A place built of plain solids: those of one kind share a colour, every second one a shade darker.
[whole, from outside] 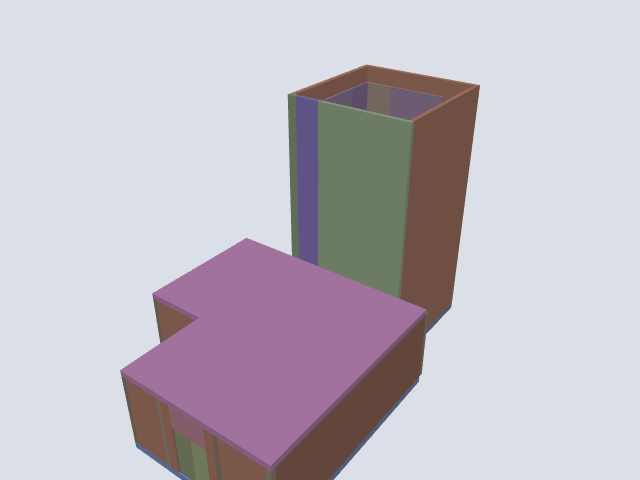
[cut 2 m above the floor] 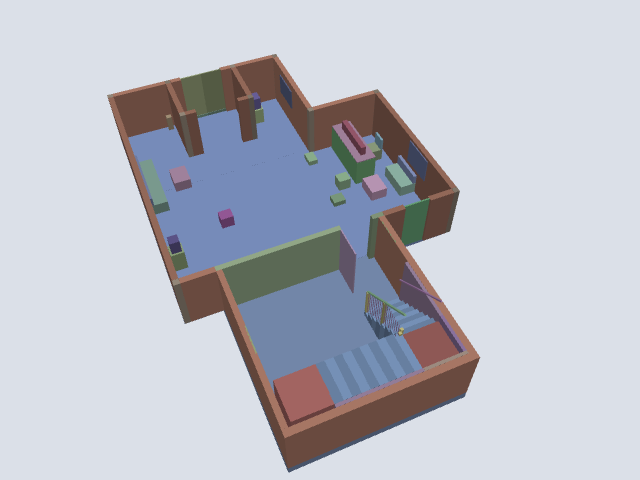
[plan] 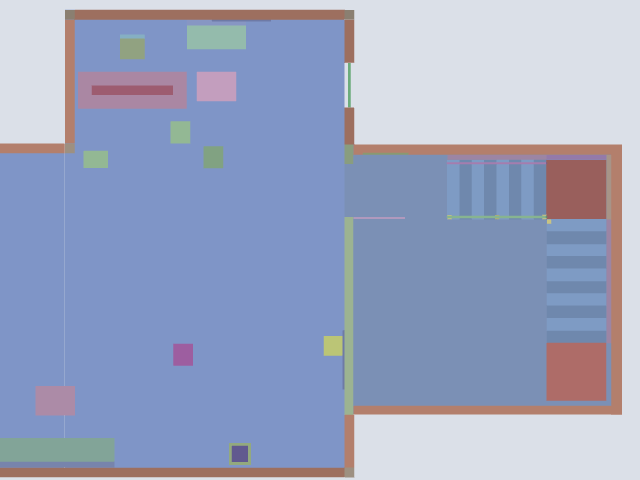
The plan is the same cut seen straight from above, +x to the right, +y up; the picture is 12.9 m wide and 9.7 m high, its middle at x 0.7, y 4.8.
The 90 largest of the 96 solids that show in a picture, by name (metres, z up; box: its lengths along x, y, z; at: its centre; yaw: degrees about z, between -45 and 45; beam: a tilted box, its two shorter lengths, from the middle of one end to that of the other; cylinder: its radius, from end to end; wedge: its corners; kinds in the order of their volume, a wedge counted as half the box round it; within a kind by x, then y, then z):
{
 "wall_1": {"box": [0.2, 1.99, 3.2], "at": [-8.05, 1.19, 1.6]},
 "wall_2": {"box": [0.2, 0.4, 3.2], "at": [-8.05, 2.59, 1.6]},
 "wall_3": {"box": [0.2, 0.4, 3.2], "at": [-8.05, 4.59, 1.6]},
 "wall_4": {"box": [0.2, 1.57, 3.2], "at": [-8.05, 5.77, 1.6]},
 "wall_5": {"box": [1.9, 0.2, 3.2], "at": [-7.0, 2.29, 1.6]},
 "wall_6": {"box": [1.9, 0.2, 3.2], "at": [-7.0, 4.89, 1.6]},
 "wall_7": {"box": [3.5, 0.2, 3.2], "at": [-6.21, 6.65, 1.6]},
 "wall_8": {"box": [0.2, 0.4, 3.2], "at": [-5.96, 2.59, 1.6]},
 "wall_9": {"box": [0.2, 0.4, 3.2], "at": [-5.96, 4.59, 1.6]},
 "wall_10": {"box": [0.2, 2.5, 3.2], "at": [-4.36, 8.0, 1.6]},
 "wall_11": {"box": [9.15, 0.2, 3.2], "at": [-3.38, 0.1, 1.6]},
 "wall_12": {"box": [5.45, 0.2, 3.2], "at": [-1.53, 9.35, 1.6]},
 "wall_13": {"box": [0.2, 1.07, 3.2], "at": [1.29, 0.74, 1.6]},
 "wall_14": {"box": [0.2, 0.75, 3.2], "at": [1.29, 7.1, 1.6]},
 "wall_15": {"box": [0.2, 0.87, 3.2], "at": [1.29, 8.82, 1.6]},
 "wall_16": {"box": [5.21, 0.18, 10.78], "at": [3.98, 1.36, 5.39]},
 "wall_17": {"box": [5.21, 0.21, 10.78], "at": [3.98, 6.63, 5.39]},
 "wall_18": {"box": [0.22, 5.46, 10.78], "at": [6.7, 4.0, 5.39]},
 "lobby_floor_slab_1": {"box": [3.7, 6.75, 0.3], "at": [-6.3, 3.38, -0.15]},
 "lobby_floor_slab_2": {"box": [5.65, 9.45, 0.3], "at": [-1.63, 4.73, -0.15]},
 "lobby_ceiling_slab_1": {"box": [3.7, 6.75, 0.25], "at": [-6.3, 3.38, 3.32]},
 "lobby_ceiling_slab_2": {"box": [5.65, 9.45, 0.25], "at": [-1.63, 4.73, 3.32]},
 "tread_slab_1": {"box": [0.27, 1.21, 0.19], "at": [3.4, 5.82, 0.1]},
 "tread_slab_2": {"box": [0.26, 1.21, 0.38], "at": [3.65, 5.82, 0.19]},
 "tread_slab_3": {"box": [0.26, 1.21, 0.57], "at": [3.9, 5.82, 0.29]},
 "tread_slab_4": {"box": [0.27, 1.21, 0.77], "at": [4.15, 5.82, 0.39]},
 "tread_slab_5": {"box": [0.26, 1.21, 0.96], "at": [4.4, 5.82, 0.48]},
 "tread_slab_6": {"box": [0.26, 1.21, 1.15], "at": [4.65, 5.82, 0.58]},
 "tread_slab_7": {"box": [0.26, 1.21, 1.35], "at": [4.9, 5.82, 0.67]},
 "tread_slab_8": {"box": [0.26, 1.21, 1.54], "at": [5.15, 5.82, 0.77]},
 "tread_slab_9": {"box": [1.21, 0.27, 3.65], "at": [5.88, 2.84, 1.83]},
 "tread_slab_10": {"box": [1.21, 0.26, 3.46], "at": [5.88, 3.1, 1.73]},
 "tread_slab_11": {"box": [1.21, 0.26, 3.27], "at": [5.88, 3.35, 1.64]},
 "tread_slab_12": {"box": [1.21, 0.26, 3.08], "at": [5.88, 3.6, 1.54]},
 "tread_slab_13": {"box": [1.21, 0.26, 2.88], "at": [5.88, 3.84, 1.44]},
 "tread_slab_14": {"box": [1.21, 0.26, 2.69], "at": [5.88, 4.09, 1.35]},
 "tread_slab_15": {"box": [1.21, 0.26, 2.5], "at": [5.88, 4.34, 1.25]},
 "tread_slab_16": {"box": [1.21, 0.26, 2.31], "at": [5.88, 4.59, 1.15]},
 "tread_slab_17": {"box": [1.21, 0.26, 2.11], "at": [5.88, 4.85, 1.06]},
 "tread_slab_18": {"box": [1.21, 0.26, 1.92], "at": [5.88, 5.1, 0.96]},
 "floor_slab_1": {"box": [5.61, 5.46, 0.3], "at": [4.0, 4.0, -0.15]},
 "wall_cheek_1": {"box": [0.18, 4.0, 10.78], "at": [1.28, 3.27, 5.39]},
 "wall_cheek_2": {"box": [0.18, 0.4, 10.78], "at": [1.28, 6.53, 5.39]},
 "landing_slab_1": {"box": [1.21, 1.18, 3.84], "at": [5.88, 2.14, 1.92]},
 "landing_slab_2": {"box": [1.22, 1.21, 1.73], "at": [5.88, 5.82, 0.87]},
 "wall_wall_1": {"box": [2.0, 0.1, 10.09], "at": [4.28, 6.47, 5.05]},
 "wall_wall_2": {"box": [0.1, 2.5, 10.09], "at": [6.54, 3.96, 5.05]},
 "lobby_desk_body_1": {"box": [2.2, 0.75, 1.05], "at": [-3.09, 7.83, 0.52]},
 "wall_head_1": {"box": [0.18, 1.07, 8.67], "at": [1.28, 5.8, 6.44]},
 "wall_land_far_wall_1": {"box": [0.1, 1.31, 10.09], "at": [6.54, 5.87, 5.05]},
 "wallpost_1": {"box": [0.2, 0.2, 3.2], "at": [-8.05, 0.1, 1.6]},
 "wallpost_2": {"box": [0.2, 0.2, 3.2], "at": [-8.05, 2.29, 1.6]},
 "wallpost_3": {"box": [0.2, 0.2, 3.2], "at": [-8.05, 4.89, 1.6]},
 "wallpost_4": {"box": [0.2, 0.2, 3.2], "at": [-8.05, 6.65, 1.6]},
 "wallpost_5": {"box": [0.2, 0.2, 3.2], "at": [-5.96, 2.29, 1.6]},
 "wallpost_6": {"box": [0.2, 0.2, 3.2], "at": [-5.96, 4.89, 1.6]},
 "wallpost_7": {"box": [0.2, 0.2, 3.2], "at": [-4.36, 6.65, 1.6]},
 "wallpost_8": {"box": [0.2, 0.2, 3.2], "at": [-4.36, 9.35, 1.6]},
 "wallpost_9": {"box": [0.2, 0.2, 3.2], "at": [1.29, 0.1, 1.6]},
 "wallpost_10": {"box": [0.2, 0.2, 3.2], "at": [1.29, 9.35, 1.6]},
 "wall_land_wall_1": {"box": [1.21, 0.1, 10.09], "at": [5.88, 6.47, 5.05]},
 "lobby_seats_seat_1": {"box": [2.4, 0.6, 0.45], "at": [-4.65, 0.5, 0.22]},
 "lobby_seats_seat_2": {"box": [1.2, 0.6, 0.45], "at": [-1.39, 8.95, 0.22]},
 "lobby_table_top_1": {"box": [0.8, 0.6, 0.42], "at": [-4.65, 1.55, 0.21]},
 "lobby_table_top_2": {"box": [0.8, 0.6, 0.42], "at": [-1.39, 7.9, 0.21]},
 "lobby_planter_box_1": {"box": [0.55, 0.55, 0.65], "at": [-6.99, 5.31, 0.32]},
 "lobby_planter_box_2": {"box": [0.45, 0.45, 0.8], "at": [-0.92, 0.48, 0.4]},
 "wall_head_lobby_entrance_1": {"box": [0.2, 1.6, 1.0], "at": [-8.05, 3.59, 2.7]},
 "door_leaf_1": {"box": [0.93, 0.045, 2.09], "at": [2.02, 6.54, 1.04]},
 "door_leaf_2": {"box": [0.93, 0.045, 2.09], "at": [3.92, 1.43, 1.04]},
 "lobby_entrance_leaf_1": {"box": [0.05, 0.8, 2.08], "at": [-8.05, 3.19, 1.16]},
 "lobby_entrance_leaf_2": {"box": [0.05, 0.8, 2.08], "at": [-8.05, 3.99, 1.16]},
 "lobby_parcel_box_1": {"box": [0.5, 0.35, 0.2], "at": [-3.83, 6.43, 0.1]},
 "lobby_parcel_box_2": {"box": [0.4, 0.45, 0.45], "at": [-2.12, 6.97, 0.22]},
 "lobby_parcel_box_3": {"box": [0.4, 0.45, 0.2], "at": [-1.45, 6.47, 0.1]},
 "lobby_seats_back_1": {"box": [2.4, 0.12, 0.35], "at": [-4.65, 0.26, 0.62]},
 "lobby_seats_back_2": {"box": [1.2, 0.12, 0.35], "at": [-1.39, 9.19, 0.62]},
 "lobby_planter_plant_1": {"box": [0.43, 0.43, 0.5], "at": [-6.99, 5.31, 0.9]},
 "lobby_planter_plant_2": {"box": [0.33, 0.33, 0.5], "at": [-0.92, 0.48, 1.05]},
 "lobby_board_panel_1": {"box": [1.2, 0.04, 0.8], "at": [-6.57, 6.53, 1.3]},
 "lobby_board_panel_2": {"box": [1.2, 0.04, 0.9], "at": [-0.89, 9.23, 1.45]},
 "lobby_board_panel_3": {"box": [0.04, 1.2, 0.8], "at": [1.18, 2.38, 1.5]},
 "lobby_bin_body_1": {"box": [0.4, 0.4, 0.75], "at": [0.97, 2.66, 0.37]},
 "lobby_desk_chair_seat_1": {"box": [0.5, 0.5, 0.48], "at": [-3.09, 8.7, 0.24]},
 "lobby_lift_leaf_1": {"box": [0.06, 0.9, 2.1], "at": [1.29, 7.93, 1.05]},
 "lobby_desk_screen_1": {"box": [1.64, 0.19, 0.35], "at": [-3.09, 7.83, 1.26]},
 "door_front_leaf_open_1": {"box": [1.05, 0.045, 2.09], "at": [1.9, 5.24, 1.05]},
 "lobby_left_box_1": {"box": [0.4, 0.45, 0.45], "at": [-2.07, 2.48, 0.22]},
 "lobby_desk_counter_1": {"box": [2.2, 0.75, 0.04], "at": [-3.09, 7.83, 1.07]},
 "lobby_extinguisher_body_1": {"box": [0.2, 0.2, 0.6], "at": [-7.83, 2.0, 0.3]}
}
